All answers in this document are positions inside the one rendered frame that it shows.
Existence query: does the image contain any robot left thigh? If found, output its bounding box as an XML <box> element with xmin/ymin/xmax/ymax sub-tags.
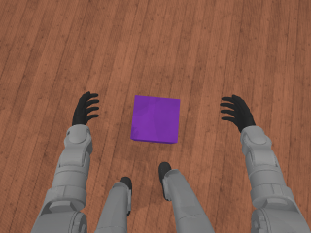
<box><xmin>94</xmin><ymin>186</ymin><xmax>132</xmax><ymax>233</ymax></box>

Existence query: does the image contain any robot right upper arm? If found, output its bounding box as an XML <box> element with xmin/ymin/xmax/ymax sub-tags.
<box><xmin>251</xmin><ymin>207</ymin><xmax>309</xmax><ymax>233</ymax></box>

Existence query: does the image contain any carton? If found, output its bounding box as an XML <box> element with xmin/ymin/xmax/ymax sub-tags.
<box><xmin>130</xmin><ymin>95</ymin><xmax>181</xmax><ymax>144</ymax></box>

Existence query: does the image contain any robot left forearm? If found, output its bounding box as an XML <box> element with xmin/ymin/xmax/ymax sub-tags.
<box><xmin>30</xmin><ymin>124</ymin><xmax>93</xmax><ymax>233</ymax></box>

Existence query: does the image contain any robot right hand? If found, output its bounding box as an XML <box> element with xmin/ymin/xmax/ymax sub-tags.
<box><xmin>220</xmin><ymin>94</ymin><xmax>256</xmax><ymax>133</ymax></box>

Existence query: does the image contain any robot right forearm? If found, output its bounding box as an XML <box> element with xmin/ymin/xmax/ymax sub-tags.
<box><xmin>240</xmin><ymin>125</ymin><xmax>311</xmax><ymax>233</ymax></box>

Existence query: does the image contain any right robot shin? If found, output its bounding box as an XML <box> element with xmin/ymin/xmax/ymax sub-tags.
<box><xmin>164</xmin><ymin>169</ymin><xmax>184</xmax><ymax>179</ymax></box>

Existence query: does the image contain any robot left hand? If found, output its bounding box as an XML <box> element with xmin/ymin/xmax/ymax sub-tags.
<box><xmin>72</xmin><ymin>91</ymin><xmax>99</xmax><ymax>126</ymax></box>

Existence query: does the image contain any robot left upper arm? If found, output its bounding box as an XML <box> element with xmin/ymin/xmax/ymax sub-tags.
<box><xmin>32</xmin><ymin>211</ymin><xmax>87</xmax><ymax>233</ymax></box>

